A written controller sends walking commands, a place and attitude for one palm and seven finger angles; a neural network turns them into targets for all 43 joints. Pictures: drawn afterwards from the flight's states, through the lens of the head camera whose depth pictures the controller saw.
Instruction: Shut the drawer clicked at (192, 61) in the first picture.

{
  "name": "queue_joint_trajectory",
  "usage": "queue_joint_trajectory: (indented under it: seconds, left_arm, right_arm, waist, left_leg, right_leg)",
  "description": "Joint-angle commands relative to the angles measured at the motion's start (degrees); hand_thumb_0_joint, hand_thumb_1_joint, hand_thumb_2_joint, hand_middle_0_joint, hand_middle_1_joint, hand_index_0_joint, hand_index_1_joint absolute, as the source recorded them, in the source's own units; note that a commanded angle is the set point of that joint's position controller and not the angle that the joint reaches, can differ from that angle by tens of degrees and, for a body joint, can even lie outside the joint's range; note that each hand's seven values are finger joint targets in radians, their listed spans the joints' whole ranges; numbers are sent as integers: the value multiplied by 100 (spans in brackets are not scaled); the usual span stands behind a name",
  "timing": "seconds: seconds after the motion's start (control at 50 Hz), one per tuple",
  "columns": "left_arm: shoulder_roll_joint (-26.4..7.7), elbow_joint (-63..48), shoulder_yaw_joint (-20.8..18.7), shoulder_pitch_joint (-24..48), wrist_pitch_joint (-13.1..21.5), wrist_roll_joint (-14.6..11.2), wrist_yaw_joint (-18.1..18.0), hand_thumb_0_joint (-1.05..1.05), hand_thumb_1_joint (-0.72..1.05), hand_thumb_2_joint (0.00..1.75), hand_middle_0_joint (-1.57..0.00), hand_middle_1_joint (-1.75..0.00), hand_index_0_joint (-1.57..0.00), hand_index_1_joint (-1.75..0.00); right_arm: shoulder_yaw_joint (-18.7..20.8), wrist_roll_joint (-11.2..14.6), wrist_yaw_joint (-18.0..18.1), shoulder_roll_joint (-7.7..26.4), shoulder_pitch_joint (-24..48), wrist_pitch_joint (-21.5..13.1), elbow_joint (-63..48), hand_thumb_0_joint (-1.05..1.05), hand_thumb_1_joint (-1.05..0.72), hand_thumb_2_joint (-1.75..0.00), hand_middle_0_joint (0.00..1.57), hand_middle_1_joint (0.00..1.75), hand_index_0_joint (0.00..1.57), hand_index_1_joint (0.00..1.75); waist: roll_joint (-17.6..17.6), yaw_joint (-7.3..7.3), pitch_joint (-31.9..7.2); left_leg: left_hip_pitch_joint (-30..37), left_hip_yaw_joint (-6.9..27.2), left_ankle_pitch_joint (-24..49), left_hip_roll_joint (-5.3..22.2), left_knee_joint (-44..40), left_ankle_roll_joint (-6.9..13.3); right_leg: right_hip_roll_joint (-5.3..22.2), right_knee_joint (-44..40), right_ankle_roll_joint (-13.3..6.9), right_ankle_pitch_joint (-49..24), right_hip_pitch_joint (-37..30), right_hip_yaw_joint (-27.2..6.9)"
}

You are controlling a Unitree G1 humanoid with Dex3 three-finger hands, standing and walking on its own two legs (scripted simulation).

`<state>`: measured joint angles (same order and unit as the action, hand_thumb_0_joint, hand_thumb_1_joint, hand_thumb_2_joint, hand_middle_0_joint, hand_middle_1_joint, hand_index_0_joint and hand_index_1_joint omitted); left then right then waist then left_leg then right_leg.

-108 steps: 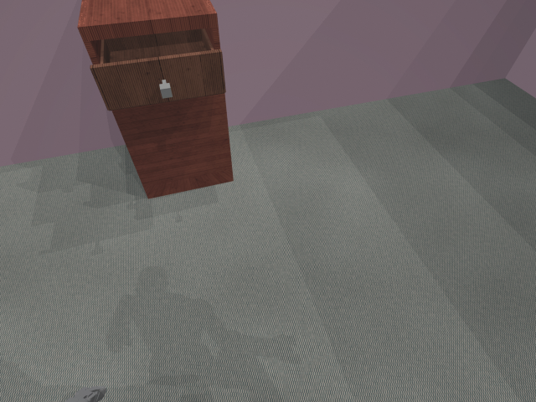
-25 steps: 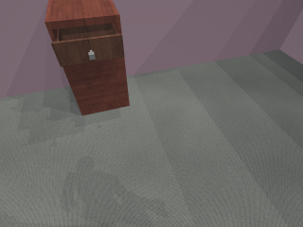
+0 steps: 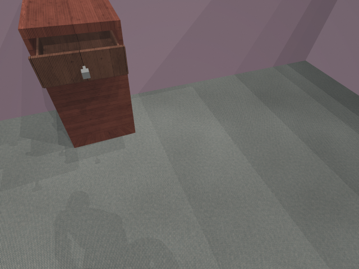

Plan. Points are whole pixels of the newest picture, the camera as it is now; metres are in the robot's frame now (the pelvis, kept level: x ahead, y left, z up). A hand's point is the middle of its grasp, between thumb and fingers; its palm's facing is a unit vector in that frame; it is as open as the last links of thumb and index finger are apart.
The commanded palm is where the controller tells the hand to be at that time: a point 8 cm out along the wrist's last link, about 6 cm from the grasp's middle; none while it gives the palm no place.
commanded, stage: walk to a spot facing it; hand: left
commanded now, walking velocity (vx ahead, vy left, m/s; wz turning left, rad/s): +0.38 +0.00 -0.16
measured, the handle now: (85, 71) +0.89 +0.44 -0.07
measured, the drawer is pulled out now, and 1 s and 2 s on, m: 0.18 0.18 0.18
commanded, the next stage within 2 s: turn to face it in 0.44 s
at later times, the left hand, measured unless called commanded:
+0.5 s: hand (131, 233) +0.25 +0.14 -0.17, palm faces +0.01 -0.98 -0.19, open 7.2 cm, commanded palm none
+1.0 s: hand (118, 197) +0.36 +0.19 -0.17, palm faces +0.23 -0.95 -0.21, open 7.4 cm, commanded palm none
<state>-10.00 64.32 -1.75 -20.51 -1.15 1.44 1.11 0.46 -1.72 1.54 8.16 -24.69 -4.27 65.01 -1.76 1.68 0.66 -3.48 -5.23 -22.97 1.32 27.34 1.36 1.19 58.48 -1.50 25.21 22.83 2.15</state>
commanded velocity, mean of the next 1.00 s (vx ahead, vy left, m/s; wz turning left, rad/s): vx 0.17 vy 0.00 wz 0.26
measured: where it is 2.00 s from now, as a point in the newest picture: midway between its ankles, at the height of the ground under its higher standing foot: (171, 237)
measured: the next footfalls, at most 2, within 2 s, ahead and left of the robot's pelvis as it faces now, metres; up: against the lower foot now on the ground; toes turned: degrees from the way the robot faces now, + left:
right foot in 0.24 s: +0.24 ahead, -0.15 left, +0.00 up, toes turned -11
left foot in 0.64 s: +0.39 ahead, +0.08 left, +0.00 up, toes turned +12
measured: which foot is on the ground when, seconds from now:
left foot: down 0.00-0.26, up 0.28-0.62, down 0.64-1.00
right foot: up 0.00-0.22, down 0.24-0.64, up 0.66-1.00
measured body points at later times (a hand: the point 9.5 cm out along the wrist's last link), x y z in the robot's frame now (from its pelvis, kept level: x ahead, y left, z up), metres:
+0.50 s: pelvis +0.20 -0.04 +0.00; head +0.20 -0.03 +0.45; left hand +0.25 +0.19 -0.16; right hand +0.22 -0.28 -0.15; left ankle +0.26 +0.08 -0.68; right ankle +0.20 -0.14 -0.73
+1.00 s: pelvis +0.33 -0.01 +0.01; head +0.35 +0.01 +0.46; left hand +0.34 +0.24 -0.15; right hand +0.41 -0.24 -0.14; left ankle +0.35 +0.07 -0.73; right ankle +0.38 -0.16 -0.68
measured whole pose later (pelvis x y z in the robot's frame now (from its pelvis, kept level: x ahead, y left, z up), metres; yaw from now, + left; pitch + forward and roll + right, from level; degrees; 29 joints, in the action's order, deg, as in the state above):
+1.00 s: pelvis +0.33 -0.01 +0.01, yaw +11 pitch +0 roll -1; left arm -11.4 56.1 -4.1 -12.3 -2.1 1.1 -1.3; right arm 2.8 -1.5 0.6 9.6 -14.1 0.4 57.4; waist -0.8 1.0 2.4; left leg -15.7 -2.1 -10.1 -2.0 25.7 4.2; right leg 4.7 53.6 4.7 21.2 27.2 1.4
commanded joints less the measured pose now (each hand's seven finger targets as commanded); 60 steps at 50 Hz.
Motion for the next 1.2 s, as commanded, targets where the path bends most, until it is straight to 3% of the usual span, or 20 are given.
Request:
queue_joint_trajectory:
  seconds: [0.0,0.1,0.18,0.2,0.22,0.24,0.28,0.34,0.58,0.6,0.62,0.64,0.7,0.76,0.98,1.08,1.1,1.12,1.14,1.18]
  left_arm:
    - [-214,-928,-108,1120,246,-24,79,0,90,90,-20,-30,-20,-30]
    - [-33,-1037,-101,1560,264,-44,108,0,90,90,-20,-30,-20,-30]
    - [-375,-596,-243,78,349,9,39,0,90,90,-20,-30,-20,-30]
    - [-762,-364,-351,-770,435,52,-17,0,90,90,-20,-30,-20,-30]
    - [-1381,-248,-502,-1389,476,42,-130,0,90,90,-20,-30,-20,-30]
    - [-1655,-198,-536,-1417,441,-76,-146,0,90,90,-20,-30,-20,-30]
    - [-1172,-520,-375,-200,425,-66,-178,0,90,90,-20,-30,-20,-30]
    - [-617,-666,-200,524,496,7,-229,0,90,90,-20,-30,-20,-30]
    - [-786,-537,-227,145,449,-9,-219,0,90,90,-20,-30,-20,-30]
    - [-703,-574,-224,43,406,-31,-215,0,90,90,-20,-30,-20,-30]
    - [-455,-724,-203,-123,364,-93,-187,0,90,90,-20,-30,-20,-30]
    - [-453,-933,-169,28,365,-76,-205,0,90,90,-20,-30,-20,-30]
    - [-493,-916,-240,447,286,-22,-187,0,90,90,-20,-30,-20,-30]
    - [-420,-780,-250,54,129,-28,-178,0,90,90,-20,-30,-20,-30]
    - [-416,-1263,-261,820,-10,-61,-265,0,90,90,-20,-30,-20,-30]
    - [-477,-1201,-251,348,117,-96,-319,0,90,90,-20,-30,-20,-30]
    - [-703,-1192,-283,240,181,-67,-347,0,90,90,-20,-30,-20,-30]
    - [-1241,-1207,-366,193,253,24,-393,0,90,90,-20,-30,-20,-30]
    - [-1445,-1300,-354,160,212,-8,-350,0,90,90,-20,-30,-20,-30]
    - [-1079,-1364,-299,598,220,-32,-348,0,90,90,-20,-30,-20,-30]
  right_arm:
    - [192,49,87,866,-629,-131,59,0,-90,-90,20,30,20,30]
    - [196,21,90,761,-846,-108,262,0,-90,-90,20,30,20,30]
    - [249,85,72,916,-614,-58,272,0,-90,-90,20,30,20,30]
    - [252,119,15,818,-577,-54,210,0,-90,-90,20,30,20,30]
    - [174,200,-42,372,-728,-82,18,0,-90,-90,20,30,20,30]
    - [205,199,-39,314,-367,-48,-192,0,-90,-90,20,30,20,30]
    - [282,108,-100,315,212,39,-365,0,-90,-90,20,30,20,30]
    - [259,4,-135,95,-251,273,-194,0,-90,-90,20,30,20,30]
    - [286,33,-280,410,614,205,-788,0,-90,-90,20,30,20,30]
    - [348,2,-252,723,154,182,-693,0,-90,-90,20,30,20,30]
    - [488,-40,-193,1405,-313,158,-712,0,-90,-90,20,30,20,30]
    - [483,16,-116,1639,-493,217,-713,0,-90,-90,20,30,20,30]
    - [366,58,-24,1189,551,202,-988,0,-90,-90,20,30,20,30]
    - [345,84,-39,1060,1103,179,-1126,0,-90,-90,20,30,20,30]
    - [492,27,-57,1161,875,425,-1112,0,-90,-90,20,30,20,30]
    - [508,72,-71,1147,1106,484,-1172,0,-90,-90,20,30,20,30]
    - [477,122,-98,963,1066,468,-1176,0,-90,-90,20,30,20,30]
    - [416,165,-133,577,908,462,-1257,0,-90,-90,20,30,20,30]
    - [475,108,-112,723,986,520,-1350,0,-90,-90,20,30,20,30]
    - [514,61,-130,777,1093,674,-1185,0,-90,-90,20,30,20,30]
  waist:
    - [850,11,980]
    - [957,56,958]
    - [709,-689,106]
    - [312,-1063,-411]
    - [-916,-1164,-1065]
    - [-921,-1037,-1004]
    - [-433,-626,61]
    - [-221,11,235]
    - [-58,90,425]
    - [541,255,71]
    - [2002,339,-293]
    - [2095,349,-449]
    - [908,34,-139]
    - [843,-260,-406]
    - [958,-7,-193]
    - [709,-293,-305]
    - [207,-348,-357]
    - [-1270,-274,-383]
    - [-1083,-328,-316]
    - [-964,-156,104]
  left_leg:
    - [294,1182,2167,1601,-1727,932]
    - [140,384,3142,1379,-1620,711]
    - [-91,-136,4863,1179,391,423]
    - [-983,-218,4007,976,1784,218]
    - [-2427,-358,575,245,3825,29]
    - [-3019,183,-923,94,5123,112]
    - [-3289,597,-17,632,5353,141]
    - [-2577,492,432,861,4434,-40]
    - [-1054,-307,1397,328,709,-66]
    - [-292,-4,1882,436,311,39]
    - [474,1907,2891,1648,-323,608]
    - [601,3101,3437,2409,-897,1196]
    - [-488,2336,2630,1870,-1023,1056]
    - [-919,1336,2955,1319,-1066,797]
    - [-721,1885,2513,1164,-953,958]
    - [-1307,1939,2674,890,-257,656]
    - [-1791,1704,2002,558,273,345]
    - [-2721,731,219,-304,1427,-160]
    - [-2553,712,-1044,-364,2402,-222]
    - [-2571,853,-590,-162,3624,-258]
  right_leg:
    - [489,-132,47,-606,1665,37]
    - [190,-1746,-89,-1229,642,613]
    - [-253,-2506,-351,-1546,-1592,848]
    - [193,-2703,-549,-1517,-2924,305]
    - [1886,-3341,-1128,-1113,-3963,-2110]
    - [2606,-4210,-1510,-644,-3524,-3494]
    - [2278,-4675,-1217,698,-1682,-2738]
    - [1748,-4778,-779,-249,-372,-1028]
    - [1320,-3572,-355,-2027,-832,564]
    - [1040,-2365,-153,-2198,-704,850]
    - [309,-641,237,-489,303,1158]
    - [-7,723,325,1345,916,633]
    - [498,1419,366,193,1208,-148]
    - [510,843,519,-448,575,-63]
    - [220,-1045,555,-250,278,-40]
    - [56,-3088,443,-1221,-1253,5]
    - [510,-3835,354,-1703,-1917,-458]
    - [1916,-4197,-128,-2796,-2454,-1863]
    - [2608,-4173,-689,-3293,-1706,-1970]
    - [2017,-4230,-708,-3010,-1037,-1514]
